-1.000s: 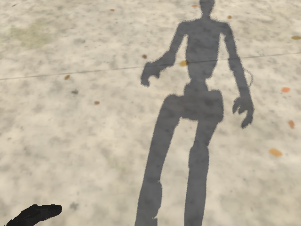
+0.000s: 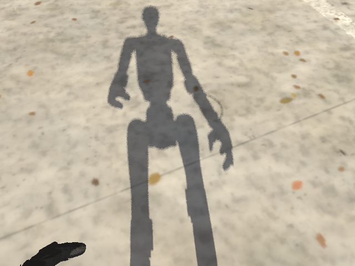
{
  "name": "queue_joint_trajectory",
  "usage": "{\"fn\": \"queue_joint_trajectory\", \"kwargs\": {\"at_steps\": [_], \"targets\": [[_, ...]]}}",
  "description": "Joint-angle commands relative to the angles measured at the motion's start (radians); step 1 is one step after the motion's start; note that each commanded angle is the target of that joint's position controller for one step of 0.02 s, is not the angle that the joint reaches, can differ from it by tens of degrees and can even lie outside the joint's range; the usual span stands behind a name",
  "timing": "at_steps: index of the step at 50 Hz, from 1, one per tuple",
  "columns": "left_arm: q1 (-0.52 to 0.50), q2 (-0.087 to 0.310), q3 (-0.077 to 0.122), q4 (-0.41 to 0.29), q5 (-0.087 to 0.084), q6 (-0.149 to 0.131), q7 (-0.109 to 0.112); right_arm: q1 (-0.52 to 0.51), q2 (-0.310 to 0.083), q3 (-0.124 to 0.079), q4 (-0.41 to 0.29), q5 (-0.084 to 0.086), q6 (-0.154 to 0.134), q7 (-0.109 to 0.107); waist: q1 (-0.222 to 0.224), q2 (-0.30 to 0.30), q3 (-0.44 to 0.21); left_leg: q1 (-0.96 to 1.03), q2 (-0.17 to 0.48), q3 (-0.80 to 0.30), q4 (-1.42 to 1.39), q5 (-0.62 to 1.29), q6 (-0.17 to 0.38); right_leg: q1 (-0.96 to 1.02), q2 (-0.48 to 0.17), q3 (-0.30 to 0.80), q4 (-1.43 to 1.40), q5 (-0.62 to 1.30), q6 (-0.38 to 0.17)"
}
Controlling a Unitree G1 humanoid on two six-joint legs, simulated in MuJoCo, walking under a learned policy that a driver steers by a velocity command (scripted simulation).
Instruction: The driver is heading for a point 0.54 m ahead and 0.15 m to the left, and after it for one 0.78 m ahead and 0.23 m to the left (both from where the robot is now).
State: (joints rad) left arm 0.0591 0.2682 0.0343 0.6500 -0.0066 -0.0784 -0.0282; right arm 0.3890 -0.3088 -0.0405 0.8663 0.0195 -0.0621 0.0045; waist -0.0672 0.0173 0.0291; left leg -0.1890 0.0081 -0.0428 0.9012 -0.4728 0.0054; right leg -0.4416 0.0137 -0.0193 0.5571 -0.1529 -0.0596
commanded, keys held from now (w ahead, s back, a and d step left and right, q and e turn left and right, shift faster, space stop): w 0.14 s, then w+q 0.44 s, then q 0.42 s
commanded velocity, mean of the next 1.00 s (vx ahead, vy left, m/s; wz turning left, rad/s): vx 0.39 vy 0.00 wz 0.37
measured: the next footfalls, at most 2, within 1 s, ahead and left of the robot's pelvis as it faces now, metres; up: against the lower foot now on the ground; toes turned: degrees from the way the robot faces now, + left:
left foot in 0.48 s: +0.42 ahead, +0.14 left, +0.00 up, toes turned +9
right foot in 0.90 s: +0.68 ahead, +0.02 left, +0.00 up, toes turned +29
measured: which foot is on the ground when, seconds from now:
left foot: up 0.00-0.46, down 0.48-0.92, up 0.94-1.00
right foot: down 0.00-0.50, up 0.52-0.88, down 0.90-1.00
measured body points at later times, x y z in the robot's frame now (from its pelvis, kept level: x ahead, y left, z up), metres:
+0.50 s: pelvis +0.28 +0.04 -0.01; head +0.32 +0.04 +0.44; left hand +0.25 +0.32 -0.14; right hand +0.53 -0.17 -0.09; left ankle +0.38 +0.14 -0.73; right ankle +0.09 -0.10 -0.71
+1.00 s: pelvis +0.51 +0.05 +0.00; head +0.55 +0.05 +0.45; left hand +0.58 +0.37 -0.08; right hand +0.73 -0.17 -0.11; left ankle +0.39 +0.13 -0.67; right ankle +0.65 +0.00 -0.73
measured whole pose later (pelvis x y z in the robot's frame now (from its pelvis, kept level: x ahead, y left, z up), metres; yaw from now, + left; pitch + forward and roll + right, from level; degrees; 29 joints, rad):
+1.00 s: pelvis +0.51 +0.05 +0.00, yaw +27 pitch +2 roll +0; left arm 0.08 0.26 0.04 0.69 0.03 -0.05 0.01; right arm 0.25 -0.33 -0.07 0.68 0.02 0.03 -0.04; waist -0.04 0.03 0.04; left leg -0.38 -0.11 -0.15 1.03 -0.57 -0.02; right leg -0.44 0.03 0.02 0.51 -0.10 -0.02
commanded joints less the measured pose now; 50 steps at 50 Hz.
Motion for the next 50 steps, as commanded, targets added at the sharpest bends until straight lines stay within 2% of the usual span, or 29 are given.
{"fn": "queue_joint_trajectory", "kwargs": {"at_steps": [1,2,3,6,8,13,18,20,21,22,23,24,25,26,27,28,29,31,34,37,39,41,44,45,46,47,48,49,50], "targets": [[0.257,0.159,0.051,0.021,-0.001,0.004,0.009,-0.089,-0.136,-0.023,-0.123,0.018,-0.050,0.005,0.149,-0.126,-0.143,-0.591,0.074,-0.030,0.334,0.057,0.020,0.587,-0.318,0.494,-0.277,-0.157,-0.202],[0.206,0.133,0.042,0.020,0.006,0.003,0.004,-0.115,-0.124,-0.024,-0.125,0.001,-0.047,0.003,0.120,-0.091,-0.078,-0.559,0.099,-0.021,0.274,0.118,0.012,0.468,-0.279,0.416,-0.310,-0.068,-0.188],[0.175,0.112,0.036,0.018,0.015,-0.003,0.002,-0.103,-0.114,-0.027,-0.121,-0.008,-0.037,0.003,0.086,-0.105,-0.057,-0.498,0.123,-0.029,0.232,0.165,0.006,0.386,-0.250,0.359,-0.340,0.007,-0.178],[0.163,0.124,0.042,0.040,0.007,-0.021,0.001,-0.083,-0.064,-0.018,-0.113,-0.014,-0.011,0.002,0.047,-0.102,-0.041,-0.436,0.131,-0.015,0.159,0.235,-0.021,0.280,-0.227,0.260,-0.404,0.135,-0.195],[0.180,0.144,0.048,0.063,0.009,-0.027,0.009,-0.143,-0.055,-0.015,-0.131,-0.017,-0.004,0.000,0.055,-0.078,-0.014,-0.478,0.135,-0.017,0.061,0.332,-0.036,0.278,-0.225,0.203,-0.428,0.178,-0.196],[0.238,0.172,0.052,0.115,0.011,-0.027,0.022,-0.297,-0.028,-0.002,-0.167,-0.003,-0.012,0.020,0.118,-0.060,0.025,-0.435,0.095,0.008,-0.214,0.592,-0.014,0.303,-0.202,0.049,-0.457,0.185,-0.138],[0.309,0.182,0.056,0.174,0.002,-0.004,0.027,-0.415,-0.031,0.000,-0.232,0.003,-0.014,0.048,0.156,-0.044,0.058,-0.511,0.066,0.011,-0.321,0.534,0.031,0.502,-0.264,-0.002,-0.403,0.243,-0.113],[0.306,0.191,0.060,0.182,-0.001,0.012,0.034,-0.422,-0.036,-0.002,-0.253,0.000,-0.014,0.062,0.143,-0.057,0.047,-0.498,0.042,0.047,-0.336,0.436,0.057,0.566,-0.278,-0.026,-0.332,0.412,-0.092],[0.294,0.205,0.063,0.178,0.000,0.020,0.039,-0.398,-0.050,-0.009,-0.257,-0.003,-0.013,0.065,0.123,-0.075,0.018,-0.442,0.013,0.082,-0.335,0.381,0.074,0.582,-0.275,-0.044,-0.267,0.594,-0.078],[0.285,0.219,0.067,0.173,0.000,0.029,0.046,-0.339,-0.075,-0.023,-0.251,-0.006,-0.009,0.065,0.087,-0.096,-0.033,-0.348,-0.025,0.117,-0.328,0.334,0.092,0.587,-0.267,-0.064,-0.165,0.786,-0.063],[0.271,0.221,0.065,0.165,0.001,0.040,0.055,-0.207,-0.114,-0.048,-0.222,-0.005,-0.007,0.060,0.012,-0.088,-0.110,-0.166,-0.067,0.138,-0.365,0.358,0.121,0.544,-0.238,-0.103,0.016,0.886,-0.036],[0.276,0.210,0.057,0.145,0.010,0.038,0.066,-0.042,-0.181,-0.080,-0.189,-0.001,-0.001,0.046,-0.060,-0.041,-0.207,0.133,-0.006,0.011,-0.370,0.404,0.171,0.343,-0.205,-0.118,0.270,0.725,0.002],[0.376,0.085,0.013,0.100,0.035,0.011,0.047,0.026,-0.291,-0.106,-0.186,0.003,0.003,0.037,-0.007,0.200,-0.335,0.544,0.256,-0.507,-0.402,0.269,0.360,-0.126,-0.024,-0.106,0.668,0.018,0.075],[0.326,0.120,0.015,0.109,0.026,-0.029,0.030,0.050,-0.212,-0.082,-0.194,0.007,0.002,0.033,-0.040,0.155,-0.428,0.635,0.328,-0.780,-0.553,0.201,0.398,-0.280,0.040,0.093,0.794,-0.409,0.070],[0.222,0.180,0.033,0.072,-0.018,-0.053,0.016,0.018,-0.170,-0.067,-0.193,-0.004,0.000,0.029,-0.055,0.111,-0.295,0.544,0.293,-0.629,-0.579,0.213,0.341,-0.361,-0.020,0.133,0.812,-0.343,0.050],[0.170,0.169,0.027,0.052,-0.022,-0.066,0.016,-0.043,-0.156,-0.064,-0.203,-0.006,-0.002,0.026,-0.027,0.034,-0.191,0.394,0.253,-0.506,-0.590,0.285,0.312,-0.354,-0.062,0.116,0.743,-0.262,0.041],[0.151,0.163,0.030,0.052,-0.002,-0.067,0.023,-0.102,-0.135,-0.059,-0.216,-0.007,-0.001,0.024,0.012,-0.021,-0.116,0.249,0.215,-0.416,-0.610,0.385,0.292,-0.313,-0.092,0.105,0.651,-0.215,0.048],[0.177,0.164,0.041,0.050,0.020,-0.042,0.033,-0.178,-0.111,-0.050,-0.249,-0.025,0.000,0.019,0.078,0.022,-0.066,0.059,0.170,-0.320,-0.634,0.693,0.287,-0.183,-0.111,0.101,0.576,-0.187,0.081],[0.190,0.118,0.032,0.044,0.026,-0.012,0.045,-0.184,-0.146,-0.064,-0.244,-0.021,0.004,0.001,0.103,0.030,-0.065,-0.079,0.122,-0.192,-0.616,0.968,0.278,-0.110,-0.073,0.059,0.421,-0.129,0.137],[0.102,0.087,0.019,0.026,0.026,-0.006,0.045,-0.156,-0.161,-0.073,-0.227,-0.003,0.030,-0.021,0.070,0.063,-0.103,-0.127,0.054,-0.137,-0.571,0.909,0.210,-0.015,-0.013,0.046,0.197,0.086,0.149],[0.037,0.093,0.019,0.007,0.015,-0.004,0.035,-0.123,-0.160,-0.074,-0.215,0.002,0.050,-0.033,0.041,0.082,-0.121,-0.106,0.053,-0.176,-0.545,0.791,0.179,0.020,0.019,0.060,0.085,0.179,0.147],[0.010,0.115,0.027,-0.004,0.010,-0.003,0.029,-0.112,-0.155,-0.074,-0.211,0.002,0.063,-0.039,0.038,0.092,-0.123,-0.062,0.071,-0.248,-0.505,0.691,0.164,0.034,0.027,0.095,0.014,0.171,0.139],[0.070,0.154,0.048,0.007,0.018,-0.013,0.027,-0.162,-0.130,-0.069,-0.231,-0.002,0.070,-0.047,0.091,0.111,-0.116,-0.014,0.070,-0.349,-0.390,0.580,0.129,0.099,0.008,0.124,-0.097,0.164,0.098],[0.106,0.169,0.054,0.012,0.028,-0.021,0.032,-0.165,-0.100,-0.061,-0.241,-0.004,0.069,-0.045,0.107,0.086,-0.137,-0.033,0.019,-0.333,-0.298,0.499,0.094,0.195,-0.041,0.132,-0.163,0.281,0.067],[0.153,0.221,0.062,0.005,0.044,-0.019,0.044,-0.127,-0.042,-0.042,-0.257,-0.021,0.065,-0.043,0.099,-0.069,-0.234,-0.134,-0.067,-0.233,-0.063,0.195,0.043,0.397,-0.237,0.292,-0.140,0.574,-0.003],[0.158,0.241,0.065,0.011,0.061,0.002,0.046,0.063,-0.022,-0.033,-0.255,-0.006,0.065,-0.039,0.011,-0.319,-0.329,-0.349,-0.170,-0.150,0.146,-0.284,-0.005,0.598,-0.460,0.602,-0.143,0.676,-0.197],[0.131,0.187,0.060,-0.003,0.028,0.017,0.044,0.092,-0.127,-0.055,-0.221,-0.005,0.073,-0.037,0.022,-0.247,-0.313,-0.405,-0.081,-0.140,0.276,-0.224,-0.041,0.547,-0.469,0.663,-0.175,0.435,-0.222],[0.101,0.131,0.045,-0.020,0.024,0.027,0.048,-0.006,-0.181,-0.074,-0.221,0.002,0.090,-0.042,0.058,-0.161,-0.225,-0.430,-0.050,-0.114,0.334,-0.142,-0.063,0.467,-0.393,0.519,-0.183,0.295,-0.179],[0.064,0.118,0.038,-0.024,0.029,0.040,0.049,-0.053,-0.178,-0.079,-0.223,0.003,0.110,-0.050,0.056,-0.111,-0.180,-0.425,-0.028,-0.091,0.345,-0.076,-0.077,0.385,-0.335,0.423,-0.205,0.178,-0.146]]}}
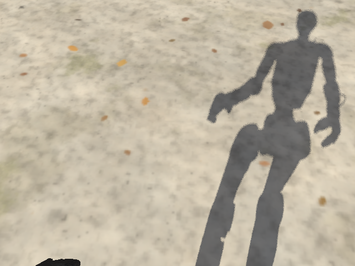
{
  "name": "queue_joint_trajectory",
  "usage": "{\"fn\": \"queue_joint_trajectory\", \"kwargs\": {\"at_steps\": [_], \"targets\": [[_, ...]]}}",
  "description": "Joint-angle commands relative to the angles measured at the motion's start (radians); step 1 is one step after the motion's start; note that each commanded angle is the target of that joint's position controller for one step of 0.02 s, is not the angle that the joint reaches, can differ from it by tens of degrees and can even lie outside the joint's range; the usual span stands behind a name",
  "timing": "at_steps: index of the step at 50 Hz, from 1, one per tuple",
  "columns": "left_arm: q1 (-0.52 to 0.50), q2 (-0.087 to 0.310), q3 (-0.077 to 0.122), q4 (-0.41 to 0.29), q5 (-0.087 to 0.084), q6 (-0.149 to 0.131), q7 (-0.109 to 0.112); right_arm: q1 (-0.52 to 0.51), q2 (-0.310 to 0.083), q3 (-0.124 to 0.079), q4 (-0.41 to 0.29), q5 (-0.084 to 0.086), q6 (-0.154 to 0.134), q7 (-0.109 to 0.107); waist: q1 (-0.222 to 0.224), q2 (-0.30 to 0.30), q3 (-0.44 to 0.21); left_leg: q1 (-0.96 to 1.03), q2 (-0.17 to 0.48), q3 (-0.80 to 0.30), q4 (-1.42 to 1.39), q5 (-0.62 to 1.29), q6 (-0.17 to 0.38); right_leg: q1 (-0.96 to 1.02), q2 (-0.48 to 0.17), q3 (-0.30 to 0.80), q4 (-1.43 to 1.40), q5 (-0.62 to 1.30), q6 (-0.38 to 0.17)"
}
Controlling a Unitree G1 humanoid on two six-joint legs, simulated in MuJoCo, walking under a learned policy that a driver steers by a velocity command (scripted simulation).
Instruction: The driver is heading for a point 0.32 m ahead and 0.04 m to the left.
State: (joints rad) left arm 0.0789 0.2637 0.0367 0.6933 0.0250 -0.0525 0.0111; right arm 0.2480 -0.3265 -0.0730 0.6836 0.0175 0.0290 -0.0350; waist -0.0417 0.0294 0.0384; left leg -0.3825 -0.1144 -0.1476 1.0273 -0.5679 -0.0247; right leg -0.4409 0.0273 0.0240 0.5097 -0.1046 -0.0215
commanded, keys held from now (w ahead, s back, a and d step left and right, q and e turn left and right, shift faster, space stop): q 0.40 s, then no key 0.24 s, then e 0.36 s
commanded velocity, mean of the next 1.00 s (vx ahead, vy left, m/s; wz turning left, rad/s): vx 0.02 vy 0.00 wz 0.26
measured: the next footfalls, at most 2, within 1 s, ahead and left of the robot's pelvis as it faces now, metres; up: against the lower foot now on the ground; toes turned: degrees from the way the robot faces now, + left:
left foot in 0.36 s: +0.04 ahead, +0.14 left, +0.00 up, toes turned +15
right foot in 0.74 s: +0.12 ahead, -0.09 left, +0.00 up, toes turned +18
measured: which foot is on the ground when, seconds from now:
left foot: up 0.00-0.34, down 0.36-1.00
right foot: down 0.00-0.36, up 0.38-0.72, down 0.74-0.98, up 1.00-1.00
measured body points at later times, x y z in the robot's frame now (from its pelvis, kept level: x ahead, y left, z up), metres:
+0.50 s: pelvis +0.02 +0.03 +0.01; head +0.05 +0.08 +0.46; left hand +0.09 +0.36 -0.11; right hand +0.23 -0.20 -0.06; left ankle +0.00 +0.13 -0.73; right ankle +0.08 -0.11 -0.65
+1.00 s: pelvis +0.03 +0.03 +0.00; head +0.06 +0.03 +0.45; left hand +0.11 +0.34 -0.10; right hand +0.23 -0.22 -0.10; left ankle +0.00 +0.13 -0.73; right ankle +0.08 -0.10 -0.73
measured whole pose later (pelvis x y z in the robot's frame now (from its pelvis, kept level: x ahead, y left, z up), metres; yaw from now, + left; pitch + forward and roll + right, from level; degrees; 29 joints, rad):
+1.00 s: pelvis +0.03 +0.03 +0.00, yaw +12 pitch +1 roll +1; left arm 0.15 0.31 0.07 0.77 -0.02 0.02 0.02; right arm 0.18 -0.28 -0.08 0.70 -0.02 0.03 -0.04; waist 0.01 -0.02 0.04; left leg -0.26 -0.03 0.07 0.56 -0.31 0.03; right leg -0.34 0.00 0.12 0.63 -0.29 0.02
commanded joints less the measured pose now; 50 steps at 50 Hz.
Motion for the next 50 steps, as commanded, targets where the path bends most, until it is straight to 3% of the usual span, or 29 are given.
{"fn": "queue_joint_trajectory", "kwargs": {"at_steps": [1,3,6,9,13,16,17,18,19,20,21,22,23,25,27,30,32,34,36,37,38,39,40,41,43,46,48,49,50], "targets": [[0.007,0.121,0.033,-0.070,-0.005,0.023,0.013,0.061,-0.156,-0.049,-0.052,0.001,0.033,-0.015,0.029,-0.132,-0.137,-0.227,0.113,0.026,0.222,0.063,-0.057,0.303,-0.318,0.317,-0.186,0.060,-0.181],[-0.015,0.136,0.037,-0.062,0.006,0.032,0.021,0.066,-0.102,-0.039,-0.063,0.003,0.043,-0.012,0.017,-0.176,-0.093,-0.155,0.118,0.082,0.178,0.127,-0.065,0.192,-0.255,0.183,-0.236,0.054,-0.178],[0.011,0.137,0.043,-0.043,0.000,0.036,0.029,0.030,-0.067,-0.029,-0.087,-0.001,0.036,-0.008,0.041,-0.176,-0.121,-0.150,0.143,0.105,0.064,0.150,-0.067,0.255,-0.281,0.125,-0.243,0.120,-0.216],[-0.002,0.164,0.056,-0.035,-0.006,0.043,0.028,-0.008,-0.056,-0.021,-0.107,-0.005,0.032,0.004,0.053,-0.165,-0.146,-0.090,0.174,0.121,-0.067,0.182,-0.054,0.271,-0.312,0.082,-0.245,0.122,-0.229],[-0.007,0.193,0.068,-0.020,-0.017,0.054,0.014,-0.020,-0.070,-0.023,-0.117,-0.004,0.035,0.024,0.057,-0.178,-0.136,0.001,0.169,0.168,-0.219,0.201,-0.021,0.265,-0.332,0.033,-0.238,0.089,-0.217],[-0.019,0.205,0.074,-0.002,-0.041,0.062,0.011,0.027,-0.070,-0.031,-0.103,-0.005,0.036,0.039,0.014,-0.167,-0.135,0.115,0.142,0.210,-0.441,0.304,0.032,0.257,-0.329,-0.012,-0.160,0.074,-0.162],[0.010,0.186,0.071,0.015,-0.047,0.065,0.011,0.061,-0.085,-0.040,-0.088,-0.009,0.035,0.038,0.006,-0.143,-0.135,0.193,0.122,0.203,-0.526,0.358,0.064,0.212,-0.303,-0.048,-0.097,0.019,-0.111],[0.052,0.142,0.063,0.033,-0.041,0.068,0.006,0.090,-0.139,-0.058,-0.086,-0.011,0.034,0.029,0.011,-0.003,-0.106,0.282,0.201,0.050,-0.647,0.494,0.121,0.088,-0.232,-0.131,0.070,-0.124,-0.018],[0.056,0.089,0.045,-0.007,0.012,0.067,-0.002,0.076,-0.250,-0.077,-0.119,-0.009,0.034,0.010,0.056,0.311,-0.078,0.374,0.451,-0.312,-0.668,0.782,0.267,-0.198,-0.070,-0.203,0.368,-0.522,0.096],[-0.066,0.136,0.062,-0.042,0.003,0.059,0.010,0.077,-0.247,-0.073,-0.136,-0.050,0.011,0.018,-0.031,0.229,-0.104,0.259,0.498,-0.381,-0.718,0.718,0.378,-0.241,-0.023,-0.024,0.548,-0.563,0.093],[-0.069,0.157,0.071,-0.035,-0.022,0.061,0.015,0.026,-0.212,-0.062,-0.131,-0.058,-0.010,0.022,0.000,0.150,-0.088,0.236,0.445,-0.280,-0.727,0.643,0.334,-0.240,-0.050,0.014,0.612,-0.469,0.076],[-0.027,0.158,0.076,-0.011,-0.027,0.065,0.020,-0.041,-0.175,-0.053,-0.134,-0.040,-0.021,0.019,0.035,0.115,-0.081,0.232,0.388,-0.206,-0.715,0.601,0.272,-0.237,-0.062,0.024,0.609,-0.379,0.068],[0.001,0.158,0.079,0.018,-0.020,0.070,0.026,-0.076,-0.131,-0.037,-0.138,-0.024,-0.025,0.016,0.044,0.100,-0.095,0.240,0.360,-0.161,-0.703,0.619,0.237,-0.223,-0.069,0.024,0.613,-0.328,0.075],[0.032,0.148,0.079,0.030,-0.017,0.070,0.023,-0.090,-0.093,-0.016,-0.136,-0.024,-0.025,0.008,0.061,0.109,-0.122,0.221,0.326,-0.104,-0.690,0.736,0.235,-0.149,-0.056,0.010,0.648,-0.252,0.095],[0.031,0.130,0.071,0.032,-0.029,0.068,0.019,-0.080,-0.078,-0.008,-0.127,-0.029,-0.027,0.005,0.055,0.102,-0.130,0.258,0.313,-0.079,-0.683,0.756,0.237,-0.129,-0.059,0.012,0.569,-0.219,0.105],[-0.003,0.100,0.051,0.025,-0.028,0.067,0.009,-0.069,-0.087,-0.009,-0.110,-0.030,-0.021,0.003,0.028,0.115,-0.116,0.281,0.309,-0.084,-0.670,0.708,0.237,-0.061,-0.072,0.011,0.356,-0.215,0.108],[-0.004,0.105,0.047,0.024,-0.029,0.066,0.002,-0.068,-0.101,-0.012,-0.099,-0.033,-0.015,0.009,0.014,0.124,-0.102,0.247,0.317,-0.104,-0.666,0.680,0.253,0.014,-0.069,0.000,0.265,-0.254,0.105],[0.027,0.103,0.042,0.042,-0.032,0.065,-0.005,-0.081,-0.057,0.005,-0.078,-0.037,-0.016,0.018,0.017,0.115,-0.106,0.221,0.322,-0.102,-0.662,0.654,0.253,0.103,-0.078,-0.009,0.162,-0.246,0.098],[0.067,0.087,0.033,0.061,-0.029,0.059,-0.012,-0.101,-0.037,0.016,-0.050,-0.030,-0.022,0.026,0.053,0.088,-0.087,0.176,0.295,-0.075,-0.642,0.603,0.215,0.226,-0.067,-0.029,-0.055,-0.071,0.078],[0.065,0.108,0.034,0.059,-0.019,0.056,-0.012,-0.071,-0.039,0.015,-0.031,-0.030,-0.030,0.027,0.052,0.058,-0.080,0.164,0.265,-0.061,-0.635,0.541,0.171,0.276,-0.076,-0.002,-0.127,0.056,0.062],[0.059,0.173,0.043,0.044,-0.012,0.054,-0.007,-0.050,-0.048,0.012,-0.028,-0.045,-0.038,0.024,0.025,-0.009,-0.090,0.155,0.212,-0.024,-0.584,0.449,0.120,0.304,-0.144,0.082,-0.102,0.270,0.036],[0.036,0.242,0.061,0.046,-0.027,0.055,-0.004,-0.007,-0.065,0.003,-0.029,-0.055,-0.045,0.023,-0.032,-0.137,-0.091,0.148,0.135,0.048,-0.564,0.382,0.079,0.280,-0.166,0.113,-0.046,0.313,-0.022],[0.021,0.222,0.063,0.041,-0.042,0.055,-0.008,-0.052,-0.075,0.000,-0.031,-0.058,-0.044,0.012,0.003,-0.177,-0.084,0.187,0.102,0.105,-0.531,0.362,0.043,0.200,-0.170,0.157,-0.077,0.191,-0.067],[0.017,0.198,0.058,0.039,-0.039,0.054,-0.009,-0.090,-0.083,-0.007,-0.035,-0.049,-0.039,0.002,0.016,-0.177,-0.072,0.198,0.099,0.126,-0.500,0.354,0.033,0.166,-0.176,0.194,-0.102,0.137,-0.076],[0.013,0.188,0.057,0.033,-0.039,0.049,-0.004,-0.097,-0.061,-0.014,-0.040,-0.037,-0.019,-0.012,0.019,-0.188,-0.067,0.194,0.100,0.138,-0.470,0.364,0.040,0.135,-0.177,0.233,-0.100,0.113,-0.084],[0.028,0.184,0.060,0.022,-0.041,0.053,0.006,-0.075,-0.040,-0.025,-0.044,-0.034,-0.009,-0.011,0.024,-0.159,-0.083,0.205,0.110,0.140,-0.472,0.352,0.062,0.098,-0.158,0.257,-0.067,0.059,-0.085],[0.016,0.169,0.058,0.003,-0.045,0.061,0.011,-0.049,-0.053,-0.038,-0.041,-0.034,-0.011,-0.007,0.020,-0.077,-0.082,0.236,0.166,0.104,-0.537,0.365,0.092,0.031,-0.106,0.207,0.015,0.000,-0.050],[0.014,0.152,0.055,-0.006,-0.046,0.065,0.012,-0.026,-0.072,-0.046,-0.036,-0.035,-0.011,-0.007,0.017,0.004,-0.081,0.266,0.238,0.037,-0.599,0.395,0.132,-0.028,-0.059,0.142,0.106,-0.060,-0.014],[0.032,0.132,0.051,-0.011,-0.044,0.070,0.009,-0.016,-0.101,-0.054,-0.033,-0.039,-0.013,-0.007,0.024,0.113,-0.081,0.284,0.370,-0.083,-0.671,0.481,0.206,-0.078,-0.011,0.053,0.231,-0.160,0.022]]}}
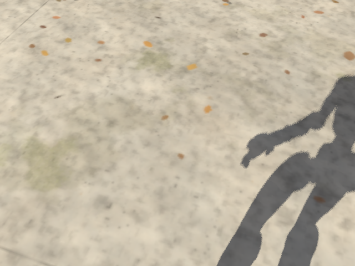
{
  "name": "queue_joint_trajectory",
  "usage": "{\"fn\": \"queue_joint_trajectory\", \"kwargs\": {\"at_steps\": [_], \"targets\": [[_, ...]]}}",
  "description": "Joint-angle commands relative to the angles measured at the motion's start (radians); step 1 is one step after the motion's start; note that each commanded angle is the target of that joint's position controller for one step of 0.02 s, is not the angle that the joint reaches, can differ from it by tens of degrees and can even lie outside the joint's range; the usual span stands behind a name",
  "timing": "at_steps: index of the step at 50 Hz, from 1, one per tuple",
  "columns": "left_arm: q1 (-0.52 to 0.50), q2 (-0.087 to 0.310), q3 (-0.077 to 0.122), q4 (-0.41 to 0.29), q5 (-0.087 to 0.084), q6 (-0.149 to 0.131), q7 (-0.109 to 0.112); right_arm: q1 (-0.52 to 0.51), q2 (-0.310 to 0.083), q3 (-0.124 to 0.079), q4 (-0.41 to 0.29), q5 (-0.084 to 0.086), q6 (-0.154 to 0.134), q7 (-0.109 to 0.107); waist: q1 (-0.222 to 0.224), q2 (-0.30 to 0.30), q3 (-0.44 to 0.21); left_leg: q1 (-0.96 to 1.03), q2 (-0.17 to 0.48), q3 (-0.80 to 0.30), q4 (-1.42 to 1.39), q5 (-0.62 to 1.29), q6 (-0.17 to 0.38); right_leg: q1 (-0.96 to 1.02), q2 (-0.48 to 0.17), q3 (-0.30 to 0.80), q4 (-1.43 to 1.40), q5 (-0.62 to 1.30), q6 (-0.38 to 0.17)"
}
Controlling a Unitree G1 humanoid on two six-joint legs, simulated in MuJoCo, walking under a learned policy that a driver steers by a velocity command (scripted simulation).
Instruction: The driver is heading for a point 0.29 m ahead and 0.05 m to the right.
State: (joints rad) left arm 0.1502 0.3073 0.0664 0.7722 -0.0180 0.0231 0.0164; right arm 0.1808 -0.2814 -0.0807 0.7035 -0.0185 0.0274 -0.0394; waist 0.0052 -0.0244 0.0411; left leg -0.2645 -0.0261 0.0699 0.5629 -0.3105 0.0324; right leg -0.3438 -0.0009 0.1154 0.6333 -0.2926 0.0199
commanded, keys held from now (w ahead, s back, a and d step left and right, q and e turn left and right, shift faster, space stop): e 0.34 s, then no key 0.16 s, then q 0.50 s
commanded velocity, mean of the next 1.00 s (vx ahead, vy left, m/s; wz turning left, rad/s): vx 0.00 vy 0.00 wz -0.12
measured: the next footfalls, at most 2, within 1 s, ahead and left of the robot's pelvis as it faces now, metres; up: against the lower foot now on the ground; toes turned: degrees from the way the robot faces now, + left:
right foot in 0.26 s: +0.02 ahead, -0.16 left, +0.00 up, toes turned -12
left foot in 0.68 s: +0.09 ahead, +0.07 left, +0.00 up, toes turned -15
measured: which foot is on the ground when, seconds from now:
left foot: down 0.00-0.26, up 0.28-0.66, down 0.68-0.90, up 0.92-1.00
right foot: up 0.00-0.24, down 0.26-1.00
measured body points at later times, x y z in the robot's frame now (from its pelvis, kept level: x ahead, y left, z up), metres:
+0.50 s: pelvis -0.01 -0.07 +0.01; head +0.02 -0.10 +0.46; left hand +0.21 +0.16 -0.07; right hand +0.06 -0.38 -0.10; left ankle +0.03 +0.09 -0.65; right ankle -0.02 -0.15 -0.73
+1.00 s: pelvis +0.00 -0.05 +0.00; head +0.04 -0.05 +0.45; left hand +0.15 +0.22 -0.11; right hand +0.13 -0.35 -0.09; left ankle +0.01 +0.08 -0.68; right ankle -0.02 -0.15 -0.73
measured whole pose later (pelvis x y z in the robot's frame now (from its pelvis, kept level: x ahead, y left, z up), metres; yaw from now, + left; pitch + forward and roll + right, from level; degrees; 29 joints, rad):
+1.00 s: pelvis +0.00 -0.05 +0.00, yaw -5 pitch +1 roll -1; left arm 0.19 0.29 0.08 0.73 0.02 0.01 0.04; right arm 0.17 -0.31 -0.08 0.67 0.02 0.04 -0.02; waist 0.02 0.02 0.05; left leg -0.48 0.01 -0.05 0.99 -0.51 -0.04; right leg -0.26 -0.01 -0.14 0.56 -0.32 -0.05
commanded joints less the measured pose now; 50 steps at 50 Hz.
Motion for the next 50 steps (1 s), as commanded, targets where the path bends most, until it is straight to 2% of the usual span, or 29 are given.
{"fn": "queue_joint_trajectory", "kwargs": {"at_steps": [1,2,4,8,10,12,13,14,15,16,18,19,22,25,29,32,34,35,36,38,41,43,44,45,46,47,48,49,50], "targets": [[-0.034,0.094,0.026,-0.097,0.005,-0.001,-0.001,0.026,-0.145,-0.043,-0.067,-0.007,-0.019,-0.006,-0.022,0.237,-0.096,0.161,0.411,-0.397,-0.236,0.350,0.234,-0.214,0.000,-0.080,0.296,-0.244,0.002],[-0.050,0.123,0.040,-0.104,0.004,0.005,-0.006,0.027,-0.133,-0.035,-0.077,-0.011,-0.030,-0.009,-0.031,0.178,-0.088,0.152,0.467,-0.424,-0.248,0.458,0.286,-0.258,-0.030,-0.054,0.472,-0.334,0.014],[-0.032,0.096,0.040,-0.100,-0.007,0.023,-0.011,-0.048,-0.146,-0.037,-0.084,0.003,-0.043,-0.011,0.009,0.101,-0.058,0.137,0.405,-0.287,-0.239,0.446,0.230,-0.271,-0.078,-0.039,0.469,-0.261,0.026],[-0.061,0.056,0.020,-0.126,-0.008,0.029,-0.036,-0.045,-0.180,-0.050,-0.065,0.011,-0.027,-0.011,-0.024,0.165,-0.088,0.115,0.309,-0.076,-0.196,0.484,0.168,-0.101,-0.054,-0.150,0.226,-0.142,0.034],[-0.043,0.075,0.029,-0.137,-0.010,0.034,-0.048,-0.021,-0.192,-0.054,-0.052,0.026,-0.021,-0.006,-0.022,0.176,-0.119,0.147,0.325,-0.054,-0.149,0.481,0.152,-0.033,-0.026,-0.192,0.093,-0.079,0.018],[0.030,0.087,0.042,-0.119,-0.005,0.042,-0.047,-0.011,-0.178,-0.051,-0.035,0.047,-0.021,0.002,0.013,0.154,-0.133,0.092,0.307,0.004,-0.040,0.376,0.084,0.119,0.021,-0.224,-0.112,0.075,-0.028],[0.074,0.143,0.063,-0.113,-0.002,0.042,-0.034,0.051,-0.139,-0.042,-0.011,0.035,-0.025,0.011,0.015,0.032,-0.137,-0.026,0.251,0.075,0.118,0.226,0.008,0.260,-0.010,-0.121,-0.206,0.266,-0.073],[0.106,0.284,0.092,-0.139,0.008,0.034,-0.011,0.024,-0.064,-0.013,-0.062,-0.028,-0.025,0.014,-0.001,-0.293,-0.132,-0.370,0.111,0.121,0.470,-0.348,-0.108,0.434,-0.307,0.313,-0.225,0.717,-0.223],[0.120,0.277,0.080,-0.161,0.050,0.004,-0.027,-0.070,-0.103,-0.020,-0.098,-0.008,-0.029,0.006,0.073,-0.203,-0.225,-0.425,0.036,-0.087,0.647,-0.436,-0.121,0.353,-0.421,0.466,-0.262,0.721,-0.415],[0.087,0.249,0.071,-0.160,0.051,-0.019,-0.034,-0.100,-0.137,-0.030,-0.098,0.020,-0.024,-0.002,0.064,-0.108,-0.179,-0.443,0.053,-0.131,0.694,-0.361,-0.111,0.317,-0.372,0.384,-0.287,0.600,-0.395],[-0.010,0.171,0.050,-0.160,0.012,-0.029,-0.016,-0.076,-0.147,-0.039,-0.065,0.012,-0.018,-0.021,0.008,-0.053,-0.112,-0.447,0.086,-0.149,0.630,-0.181,-0.097,0.263,-0.266,0.251,-0.286,0.421,-0.276],[-0.042,0.146,0.039,-0.165,0.005,-0.026,-0.008,-0.052,-0.152,-0.043,-0.055,0.007,-0.014,-0.025,-0.011,-0.068,-0.110,-0.398,0.083,-0.146,0.610,-0.124,-0.104,0.219,-0.237,0.207,-0.287,0.449,-0.256],[-0.026,0.115,0.023,-0.162,0.019,-0.026,0.006,-0.010,-0.114,-0.034,-0.034,0.017,-0.015,-0.014,-0.021,-0.077,-0.154,-0.308,0.062,-0.131,0.566,-0.034,-0.117,0.212,-0.202,0.142,-0.291,0.499,-0.253],[-0.012,0.111,0.020,-0.148,0.021,-0.024,0.012,-0.044,-0.081,-0.018,-0.038,0.017,-0.013,-0.010,-0.002,-0.085,-0.136,-0.269,0.073,-0.134,0.388,-0.013,-0.125,0.220,-0.188,0.136,-0.300,0.405,-0.247],[-0.026,0.060,-0.006,-0.115,0.044,-0.028,0.001,-0.042,-0.067,-0.002,-0.016,0.020,-0.014,0.008,0.019,-0.114,-0.104,-0.080,0.098,-0.111,0.160,-0.011,-0.120,0.135,-0.180,0.100,-0.328,0.231,-0.243],[-0.042,0.086,-0.004,-0.089,0.039,-0.028,-0.007,-0.030,-0.091,-0.004,-0.011,0.028,-0.021,0.014,0.001,-0.093,-0.054,0.000,0.074,-0.079,-0.010,0.043,-0.093,0.105,-0.180,0.107,-0.306,0.158,-0.227],[0.001,0.102,0.001,-0.068,0.030,-0.030,-0.001,-0.034,-0.134,-0.008,-0.022,0.015,-0.029,0.014,-0.002,-0.036,-0.049,0.050,0.093,-0.118,-0.122,0.263,-0.062,0.120,-0.150,0.089,-0.260,0.163,-0.166],[0.035,0.108,0.006,-0.071,0.043,-0.035,0.003,-0.036,-0.190,-0.018,-0.036,0.014,-0.031,0.011,0.033,0.040,-0.070,0.070,0.141,-0.175,-0.075,0.474,-0.038,0.118,-0.098,0.047,-0.206,0.126,-0.129],[0.038,0.108,0.011,-0.079,0.045,-0.037,0.006,-0.035,-0.213,-0.029,-0.023,0.029,-0.030,0.014,0.052,0.130,-0.087,0.040,0.142,-0.209,-0.054,0.466,0.005,0.124,-0.034,-0.029,-0.183,0.107,-0.097],[-0.017,0.093,0.016,-0.090,0.038,-0.027,0.019,-0.033,-0.165,-0.025,-0.030,0.035,-0.030,0.019,0.023,0.160,-0.091,-0.032,0.158,-0.280,-0.100,0.357,0.043,0.155,0.009,-0.118,-0.093,0.098,-0.062],[-0.008,0.060,0.024,-0.103,0.033,-0.002,0.024,-0.029,-0.163,-0.026,-0.051,0.030,-0.033,0.016,0.021,0.184,-0.093,-0.075,0.175,-0.363,-0.107,0.298,0.076,0.142,0.013,-0.127,-0.045,0.071,-0.069],[0.010,0.057,0.032,-0.109,0.033,0.000,0.020,-0.033,-0.158,-0.025,-0.071,0.030,-0.028,0.013,0.024,0.150,-0.104,-0.119,0.152,-0.364,-0.071,0.264,0.068,0.169,-0.012,-0.112,-0.071,0.069,-0.088],[0.028,0.069,0.039,-0.107,0.034,-0.001,0.018,-0.045,-0.149,-0.023,-0.085,0.033,-0.024,0.011,0.029,0.098,-0.104,-0.161,0.119,-0.324,-0.016,0.233,0.043,0.194,-0.052,-0.085,-0.118,0.083,-0.107],[0.058,0.092,0.047,-0.102,0.036,-0.002,0.017,-0.051,-0.132,-0.019,-0.098,0.036,-0.020,0.011,0.035,0.009,-0.103,-0.226,0.068,-0.249,0.085,0.170,0.002,0.233,-0.135,-0.013,-0.190,0.125,-0.149],[0.069,0.128,0.056,-0.097,0.038,-0.005,0.017,-0.033,-0.114,-0.015,-0.107,0.034,-0.013,0.013,0.022,-0.117,-0.100,-0.278,0.012,-0.144,0.219,0.042,-0.040,0.252,-0.283,0.122,-0.271,0.236,-0.232],[0.052,0.121,0.051,-0.111,0.041,-0.016,0.021,-0.037,-0.122,-0.020,-0.118,0.025,-0.007,0.017,0.025,-0.181,-0.106,-0.333,0.039,-0.115,0.422,-0.275,-0.065,0.255,-0.417,0.224,-0.304,0.389,-0.324],[0.051,0.111,0.043,-0.123,0.043,-0.026,0.024,-0.045,-0.150,-0.034,-0.121,0.028,-0.001,0.022,0.028,-0.097,-0.097,-0.376,0.063,-0.144,0.587,-0.332,-0.076,0.253,-0.459,0.239,-0.312,0.487,-0.367],[0.011,0.114,0.043,-0.133,0.040,-0.032,0.026,-0.036,-0.140,-0.036,-0.117,0.038,0.008,0.024,0.003,-0.036,-0.083,-0.387,0.087,-0.160,0.620,-0.300,-0.082,0.246,-0.431,0.171,-0.306,0.491,-0.343],[-0.026,0.131,0.048,-0.133,0.031,-0.035,0.026,-0.034,-0.115,-0.028,-0.116,0.041,0.016,0.026,-0.010,-0.035,-0.056,-0.388,0.110,-0.154,0.557,-0.237,-0.087,0.235,-0.384,0.087,-0.310,0.462,-0.300]]}}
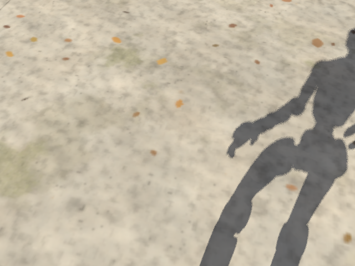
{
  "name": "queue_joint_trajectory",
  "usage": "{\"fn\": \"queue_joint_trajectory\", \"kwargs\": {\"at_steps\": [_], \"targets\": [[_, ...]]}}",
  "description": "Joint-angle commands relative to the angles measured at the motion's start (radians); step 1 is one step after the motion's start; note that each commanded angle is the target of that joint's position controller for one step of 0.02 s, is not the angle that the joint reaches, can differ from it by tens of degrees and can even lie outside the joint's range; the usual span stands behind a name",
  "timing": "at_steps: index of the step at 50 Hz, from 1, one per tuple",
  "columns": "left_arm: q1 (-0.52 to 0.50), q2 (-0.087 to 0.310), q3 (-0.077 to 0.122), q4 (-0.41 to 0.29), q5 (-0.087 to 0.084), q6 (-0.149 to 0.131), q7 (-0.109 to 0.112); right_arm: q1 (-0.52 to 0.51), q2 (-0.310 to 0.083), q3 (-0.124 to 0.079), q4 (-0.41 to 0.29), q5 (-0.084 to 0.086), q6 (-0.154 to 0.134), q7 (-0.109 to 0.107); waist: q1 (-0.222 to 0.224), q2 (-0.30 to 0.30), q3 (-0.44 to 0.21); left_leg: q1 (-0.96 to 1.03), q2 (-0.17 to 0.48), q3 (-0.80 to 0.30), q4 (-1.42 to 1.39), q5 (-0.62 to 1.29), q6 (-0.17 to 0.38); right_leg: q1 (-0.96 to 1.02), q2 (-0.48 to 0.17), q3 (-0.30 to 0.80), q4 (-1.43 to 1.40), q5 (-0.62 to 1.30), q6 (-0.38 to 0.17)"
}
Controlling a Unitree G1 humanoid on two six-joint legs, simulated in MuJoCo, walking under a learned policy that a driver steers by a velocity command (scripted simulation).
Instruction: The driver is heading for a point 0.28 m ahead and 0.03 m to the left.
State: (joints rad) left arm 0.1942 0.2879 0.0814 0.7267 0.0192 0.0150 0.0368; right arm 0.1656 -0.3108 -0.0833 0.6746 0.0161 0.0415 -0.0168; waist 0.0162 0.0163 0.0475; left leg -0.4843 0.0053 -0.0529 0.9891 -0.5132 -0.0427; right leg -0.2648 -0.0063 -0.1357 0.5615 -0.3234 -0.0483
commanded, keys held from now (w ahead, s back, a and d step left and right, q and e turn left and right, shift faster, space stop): q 0.28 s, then no key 0.06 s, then w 0.04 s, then w+e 0.04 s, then e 0.20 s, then no key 0.38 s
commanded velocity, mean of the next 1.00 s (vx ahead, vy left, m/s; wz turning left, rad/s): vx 0.04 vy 0.00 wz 0.15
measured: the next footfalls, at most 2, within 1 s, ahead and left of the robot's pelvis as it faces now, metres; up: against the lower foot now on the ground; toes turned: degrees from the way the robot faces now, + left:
left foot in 0.20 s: +0.04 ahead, +0.16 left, +0.00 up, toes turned +10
right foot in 0.62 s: +0.12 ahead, -0.06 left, +0.00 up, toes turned +10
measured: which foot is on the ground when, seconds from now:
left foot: up 0.00-0.18, down 0.20-1.00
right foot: down 0.00-0.20, up 0.22-0.60, down 0.62-1.00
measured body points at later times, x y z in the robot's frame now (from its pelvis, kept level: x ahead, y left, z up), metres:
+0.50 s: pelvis +0.02 +0.06 +0.01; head +0.03 +0.09 +0.46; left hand +0.09 +0.37 -0.10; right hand +0.23 -0.16 -0.07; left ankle +0.00 +0.15 -0.73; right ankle +0.07 -0.08 -0.69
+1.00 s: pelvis +0.06 +0.05 +0.00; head +0.07 +0.05 +0.45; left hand +0.22 +0.31 -0.09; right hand +0.22 -0.20 -0.10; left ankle +0.00 +0.15 -0.73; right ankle +0.08 -0.07 -0.73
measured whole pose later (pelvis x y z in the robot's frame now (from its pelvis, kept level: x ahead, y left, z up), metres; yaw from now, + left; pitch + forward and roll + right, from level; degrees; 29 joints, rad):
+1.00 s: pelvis +0.06 +0.05 +0.00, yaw +7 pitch +0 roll +0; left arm 0.11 0.23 0.02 0.67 0.00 0.02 0.00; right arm 0.21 -0.25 -0.04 0.72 -0.01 0.00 0.00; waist -0.02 -0.01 0.02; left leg -0.18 0.00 0.05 0.55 -0.37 0.01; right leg -0.27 0.02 0.04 0.59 -0.31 0.00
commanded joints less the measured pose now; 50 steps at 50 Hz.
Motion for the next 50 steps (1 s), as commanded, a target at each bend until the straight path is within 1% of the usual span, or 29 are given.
{"fn": "queue_joint_trajectory", "kwargs": {"at_steps": [1,4,6,7,8,9,10,11,12,13,14,15,17,19,21,23,25,27,29,30,31,32,33,34,35,36,40,46,50], "targets": [[-0.075,0.162,0.038,-0.085,-0.009,-0.027,0.008,-0.039,-0.072,-0.019,-0.091,0.005,0.005,0.004,-0.009,-0.094,-0.058,-0.149,0.084,-0.005,0.080,0.019,-0.019,0.158,-0.344,0.273,-0.236,0.498,-0.206],[-0.061,0.176,0.045,-0.077,-0.013,-0.008,0.008,-0.060,-0.039,-0.003,-0.117,0.010,0.006,0.029,0.014,-0.147,-0.094,0.008,0.055,0.084,-0.119,0.081,-0.018,0.142,-0.277,0.115,-0.201,0.537,-0.167],[-0.032,0.192,0.051,-0.066,-0.027,-0.002,0.002,-0.055,-0.058,-0.010,-0.131,0.014,0.010,0.042,0.018,-0.165,-0.122,0.071,0.031,0.119,-0.241,0.120,-0.003,0.176,-0.296,0.097,-0.165,0.540,-0.152],[-0.035,0.197,0.053,-0.064,-0.038,-0.002,-0.002,-0.035,-0.063,-0.016,-0.131,0.014,0.015,0.046,0.003,-0.164,-0.131,0.117,0.018,0.138,-0.325,0.175,0.013,0.176,-0.302,0.083,-0.134,0.520,-0.133],[-0.043,0.193,0.052,-0.062,-0.050,-0.002,-0.007,0.001,-0.068,-0.022,-0.122,0.011,0.019,0.046,-0.021,-0.159,-0.136,0.194,-0.005,0.162,-0.434,0.261,0.036,0.149,-0.295,0.055,-0.082,0.478,-0.099],[0.001,0.163,0.045,-0.042,-0.051,-0.007,-0.014,0.046,-0.099,-0.038,-0.110,0.005,0.022,0.035,-0.033,-0.112,-0.147,0.312,-0.028,0.141,-0.529,0.357,0.070,0.083,-0.263,0.009,0.013,0.388,-0.042],[0.024,0.122,0.034,-0.045,-0.021,-0.012,-0.020,0.099,-0.195,-0.068,-0.114,0.004,0.019,0.018,-0.041,0.075,-0.156,0.499,0.096,-0.069,-0.575,0.696,0.138,-0.127,-0.180,-0.060,0.246,0.144,0.047],[-0.035,0.075,0.009,-0.119,0.023,-0.016,-0.017,0.096,-0.301,-0.079,-0.153,-0.029,0.003,0.012,-0.036,0.308,-0.177,0.560,0.386,-0.497,-0.593,0.974,0.366,-0.420,-0.027,-0.010,0.522,-0.385,0.131],[-0.115,0.127,0.026,-0.123,-0.001,-0.015,-0.010,0.122,-0.244,-0.065,-0.145,-0.047,-0.024,0.026,-0.112,0.150,-0.247,0.508,0.408,-0.507,-0.629,0.876,0.447,-0.428,-0.017,0.171,0.674,-0.404,0.133],[-0.123,0.135,0.029,-0.126,-0.025,-0.010,-0.007,0.079,-0.219,-0.052,-0.135,-0.041,-0.043,0.027,-0.074,0.121,-0.181,0.455,0.349,-0.407,-0.640,0.774,0.397,-0.445,-0.032,0.196,0.696,-0.317,0.117],[-0.100,0.135,0.033,-0.108,-0.021,-0.006,0.002,0.024,-0.192,-0.047,-0.132,-0.021,-0.049,0.020,-0.040,0.087,-0.135,0.410,0.283,-0.332,-0.641,0.676,0.331,-0.443,-0.048,0.205,0.658,-0.220,0.110],[-0.082,0.150,0.038,-0.092,-0.010,-0.002,0.011,-0.030,-0.153,-0.033,-0.138,-0.006,-0.046,0.012,-0.016,0.077,-0.120,0.378,0.250,-0.285,-0.638,0.659,0.290,-0.428,-0.056,0.210,0.620,-0.147,0.113],[-0.033,0.140,0.038,-0.067,-0.007,0.000,0.007,-0.061,-0.128,-0.017,-0.142,-0.013,-0.043,0.001,0.012,0.094,-0.148,0.314,0.206,-0.216,-0.639,0.724,0.275,-0.322,-0.030,0.187,0.620,-0.053,0.127],[-0.016,0.112,0.027,-0.057,-0.018,-0.005,-0.005,-0.015,-0.113,-0.012,-0.123,-0.012,-0.046,-0.006,-0.003,0.098,-0.178,0.341,0.177,-0.207,-0.685,0.430,0.273,-0.305,-0.033,0.170,0.514,0.011,0.127],[-0.052,0.090,0.012,-0.062,-0.027,-0.014,-0.019,0.021,-0.102,-0.005,-0.099,-0.010,-0.054,-0.007,-0.035,0.138,-0.144,0.358,0.181,-0.239,-0.757,0.109,0.266,-0.313,-0.040,0.155,0.377,0.044,0.119],[-0.104,0.078,0.002,-0.072,-0.026,-0.022,-0.025,0.002,-0.089,0.005,-0.086,-0.033,-0.060,-0.007,-0.048,0.137,-0.077,0.326,0.188,-0.221,-0.768,0.165,0.258,-0.267,-0.055,0.163,0.249,0.046,0.111],[-0.103,0.064,-0.007,-0.068,-0.020,-0.028,-0.029,-0.004,-0.079,0.012,-0.069,-0.046,-0.066,-0.002,-0.053,0.113,-0.067,0.292,0.188,-0.171,-0.746,0.267,0.258,-0.164,-0.062,0.159,0.145,0.036,0.104],[-0.083,0.073,-0.009,-0.066,-0.022,-0.028,-0.032,0.002,-0.089,0.012,-0.049,-0.045,-0.068,0.007,-0.051,0.110,-0.059,0.262,0.195,-0.156,-0.723,0.304,0.264,-0.088,-0.051,0.141,0.090,0.016,0.094],[-0.053,0.090,-0.005,-0.066,-0.025,-0.029,-0.035,-0.026,-0.102,0.010,-0.044,-0.029,-0.063,0.010,-0.017,0.093,-0.052,0.242,0.186,-0.137,-0.669,0.344,0.245,-0.016,-0.026,0.111,-0.022,0.088,0.071],[-0.048,0.106,-0.003,-0.071,-0.019,-0.028,-0.034,-0.007,-0.104,0.009,-0.034,-0.021,-0.060,0.008,-0.011,0.072,-0.053,0.250,0.170,-0.125,-0.636,0.365,0.218,0.009,-0.022,0.119,-0.085,0.162,0.057],[-0.043,0.138,0.003,-0.084,-0.015,-0.029,-0.031,0.017,-0.101,0.009,-0.028,-0.025,-0.061,0.003,-0.016,0.036,-0.067,0.254,0.146,-0.105,-0.584,0.360,0.179,0.038,-0.055,0.173,-0.093,0.308,0.038],[-0.042,0.187,0.012,-0.098,-0.014,-0.029,-0.026,0.051,-0.083,0.013,-0.037,-0.044,-0.067,0.000,-0.053,-0.075,-0.096,0.216,0.072,-0.042,-0.501,0.318,0.129,0.093,-0.123,0.258,-0.064,0.532,0.002],[-0.043,0.185,0.015,-0.089,-0.027,-0.026,-0.026,0.058,-0.049,0.022,-0.046,-0.052,-0.071,-0.005,-0.068,-0.197,-0.127,0.191,-0.013,0.053,-0.445,0.285,0.073,0.104,-0.150,0.327,-0.082,0.488,-0.063],[-0.034,0.121,-0.001,-0.094,-0.026,-0.026,-0.030,0.024,-0.038,0.026,-0.047,-0.053,-0.069,-0.010,-0.039,-0.213,-0.143,0.194,-0.017,0.066,-0.408,0.257,0.040,0.105,-0.178,0.386,-0.117,0.424,-0.104],[-0.041,0.077,-0.016,-0.093,-0.017,-0.028,-0.031,0.001,-0.028,0.028,-0.052,-0.045,-0.063,-0.011,-0.037,-0.214,-0.148,0.196,-0.005,0.053,-0.409,0.258,0.033,0.103,-0.188,0.408,-0.125,0.393,-0.112],[-0.057,0.070,-0.021,-0.101,-0.014,-0.030,-0.033,-0.001,-0.028,0.027,-0.050,-0.040,-0.055,-0.010,-0.038,-0.190,-0.140,0.216,0.005,0.046,-0.425,0.283,0.036,0.083,-0.169,0.391,-0.113,0.396,-0.101],[-0.052,0.099,-0.017,-0.113,-0.019,-0.034,-0.036,0.012,-0.049,0.017,-0.042,-0.029,-0.049,0.006,-0.020,-0.066,-0.147,0.280,0.032,0.029,-0.473,0.450,0.069,0.072,-0.083,0.280,-0.032,0.434,-0.029],[-0.078,0.071,-0.024,-0.127,-0.015,-0.013,-0.032,0.025,-0.039,0.022,-0.030,-0.025,-0.056,0.012,-0.015,-0.012,-0.131,0.282,0.050,0.027,-0.492,0.498,0.068,0.096,-0.058,0.262,-0.016,0.445,-0.017],[-0.098,0.061,-0.024,-0.126,-0.014,-0.005,-0.032,0.034,-0.040,0.024,-0.024,-0.027,-0.056,0.009,-0.018,-0.007,-0.105,0.285,0.055,0.027,-0.511,0.468,0.066,0.090,-0.050,0.260,-0.032,0.405,-0.009]]}}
